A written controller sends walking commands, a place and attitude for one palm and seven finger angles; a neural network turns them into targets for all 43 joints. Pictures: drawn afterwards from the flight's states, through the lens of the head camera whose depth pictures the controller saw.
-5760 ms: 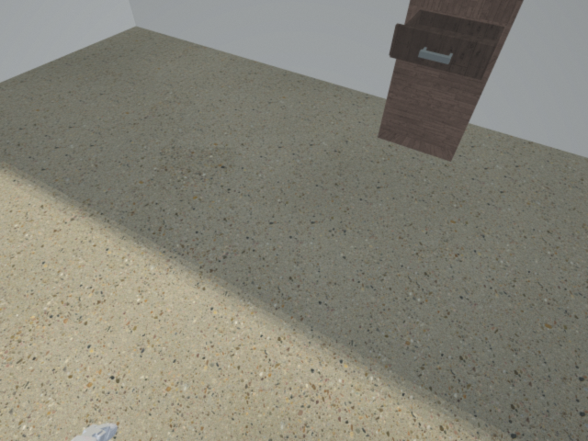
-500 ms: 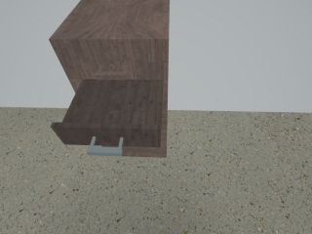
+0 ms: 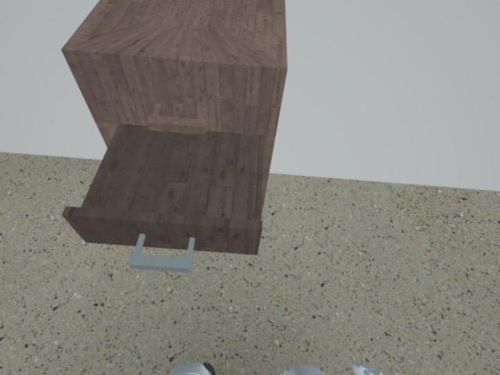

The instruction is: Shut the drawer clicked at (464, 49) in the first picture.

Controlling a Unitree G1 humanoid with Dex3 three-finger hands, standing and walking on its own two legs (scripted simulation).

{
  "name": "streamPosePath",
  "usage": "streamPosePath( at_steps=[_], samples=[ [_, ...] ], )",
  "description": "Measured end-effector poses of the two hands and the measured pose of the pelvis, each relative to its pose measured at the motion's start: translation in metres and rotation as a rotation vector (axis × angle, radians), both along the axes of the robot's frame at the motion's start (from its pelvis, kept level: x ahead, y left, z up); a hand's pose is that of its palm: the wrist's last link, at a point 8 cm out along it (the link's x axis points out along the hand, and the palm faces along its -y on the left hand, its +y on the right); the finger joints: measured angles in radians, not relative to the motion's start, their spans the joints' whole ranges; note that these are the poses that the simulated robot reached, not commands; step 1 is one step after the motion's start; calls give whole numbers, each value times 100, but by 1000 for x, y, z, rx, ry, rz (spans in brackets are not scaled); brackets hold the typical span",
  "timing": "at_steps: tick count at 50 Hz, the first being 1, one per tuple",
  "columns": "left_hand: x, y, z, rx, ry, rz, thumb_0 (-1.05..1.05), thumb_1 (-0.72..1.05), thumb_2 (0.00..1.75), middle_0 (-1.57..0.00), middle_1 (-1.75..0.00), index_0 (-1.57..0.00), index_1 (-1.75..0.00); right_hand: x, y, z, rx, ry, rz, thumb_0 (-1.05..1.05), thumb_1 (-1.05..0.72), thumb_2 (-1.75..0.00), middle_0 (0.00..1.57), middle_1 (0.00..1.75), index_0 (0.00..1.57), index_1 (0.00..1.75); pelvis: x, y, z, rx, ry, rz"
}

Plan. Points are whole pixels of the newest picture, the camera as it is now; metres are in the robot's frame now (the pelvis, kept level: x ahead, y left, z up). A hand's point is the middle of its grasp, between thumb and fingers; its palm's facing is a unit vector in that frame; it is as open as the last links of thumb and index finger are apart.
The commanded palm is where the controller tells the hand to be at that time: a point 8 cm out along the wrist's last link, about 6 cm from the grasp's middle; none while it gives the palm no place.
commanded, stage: come to a stop and stand still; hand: left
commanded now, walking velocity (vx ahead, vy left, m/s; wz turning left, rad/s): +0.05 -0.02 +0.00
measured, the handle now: (163, 252) +0.34 +0.20 -0.12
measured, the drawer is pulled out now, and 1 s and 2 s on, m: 0.26 0.26 0.26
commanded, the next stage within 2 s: look again from close up in 1.20 s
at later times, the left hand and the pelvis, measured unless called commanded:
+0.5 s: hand out of the picture -0.01 +0.14 -0.15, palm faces +0.08 -0.96 -0.26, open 7.3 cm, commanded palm none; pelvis -0.02 -0.05 +0.01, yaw +1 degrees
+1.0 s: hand out of the picture +0.03 +0.21 -0.17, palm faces +0.01 -0.97 -0.24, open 7.3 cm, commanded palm none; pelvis -0.03 +0.01 -0.01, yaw +0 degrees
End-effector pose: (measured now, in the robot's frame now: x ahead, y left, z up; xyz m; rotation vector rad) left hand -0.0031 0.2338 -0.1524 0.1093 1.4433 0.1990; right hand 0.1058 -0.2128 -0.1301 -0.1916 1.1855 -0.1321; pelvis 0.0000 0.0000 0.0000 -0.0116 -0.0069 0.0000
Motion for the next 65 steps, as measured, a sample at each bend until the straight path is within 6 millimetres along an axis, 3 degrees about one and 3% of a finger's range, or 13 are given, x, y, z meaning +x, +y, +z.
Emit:
streamPosePath(
  at_steps=[5,10,16,20,25,31,37,43,47,52,65],
  samples=[
    [16,1,9,65,-77,-34,0,91,90,-20,-30,-20,-30,-29,-33,-9,2,26,-31,0,-91,-90,20,30,20,30,-14,-17,-4,8,0,0],
    [12,-23,18,110,-139,-61,0,92,90,-19,-30,-20,-30,-66,-66,-27,38,79,-67,0,-91,-90,20,30,20,30,-21,-42,-10,34,-14,9],
    [0,-57,35,67,-102,-66,0,91,90,-20,-30,-20,-30,-106,-85,-17,56,167,-91,0,-91,-90,19,30,20,30,-17,-55,9,63,6,-12],
    [-4,-63,36,64,-89,-52,1,92,90,-20,-30,-20,-30,-125,-90,-14,42,232,-85,1,-91,-90,19,30,20,30,-18,-57,12,66,17,0],
    [-18,-52,32,72,-70,-10,1,92,90,-20,-30,-21,-30,-124,-84,-13,17,264,-54,1,-91,-90,19,30,20,30,-22,-51,10,61,18,21],
    [-29,-26,12,64,-54,-22,0,92,90,-20,-30,-20,-30,-95,-64,-17,-16,143,-4,1,-91,-90,19,30,20,30,-28,-32,-6,14,16,40],
    [-11,0,5,66,-109,-67,0,91,90,-20,-30,-20,-30,-62,-31,-9,-2,-3,6,1,-91,-90,19,30,20,30,-23,-11,-10,7,7,17],
    [16,16,7,63,-202,-88,0,91,90,-20,-30,-20,-30,-51,-6,-4,10,-60,22,0,-90,-90,20,30,20,30,-26,5,-9,-3,-17,6],
    [25,21,11,61,-234,-104,0,91,90,-20,-30,-20,-30,-57,1,-4,15,-57,12,0,-91,-90,20,30,20,30,-29,11,-8,1,-26,-3],
    [22,23,14,58,-223,-120,0,91,90,-20,-30,-20,-30,-77,-3,-5,9,-14,-13,0,-91,-90,20,30,20,30,-33,15,-5,7,-29,-11],
    [-24,8,14,43,-89,-107,0,91,90,-20,-30,-20,-30,-149,-21,-12,6,174,-77,1,-91,-90,20,30,20,30,-41,5,0,17,-37,-13]
  ],
)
